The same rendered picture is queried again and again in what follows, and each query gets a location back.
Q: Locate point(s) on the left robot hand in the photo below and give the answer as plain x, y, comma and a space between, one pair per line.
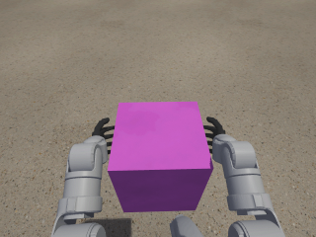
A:
99, 130

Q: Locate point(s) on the robot left forearm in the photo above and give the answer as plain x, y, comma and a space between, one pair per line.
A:
82, 186

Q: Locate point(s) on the robot right upper arm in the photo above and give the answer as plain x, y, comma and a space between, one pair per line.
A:
254, 228

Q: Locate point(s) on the right robot thigh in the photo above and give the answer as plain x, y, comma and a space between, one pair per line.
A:
184, 227

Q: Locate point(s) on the robot right forearm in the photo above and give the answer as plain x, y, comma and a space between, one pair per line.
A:
246, 192

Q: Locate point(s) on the robot left upper arm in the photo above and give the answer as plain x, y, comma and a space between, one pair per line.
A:
91, 229

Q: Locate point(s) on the right robot hand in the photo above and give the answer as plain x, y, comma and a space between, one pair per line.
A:
216, 129

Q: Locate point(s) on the carton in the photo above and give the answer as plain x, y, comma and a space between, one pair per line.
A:
159, 160

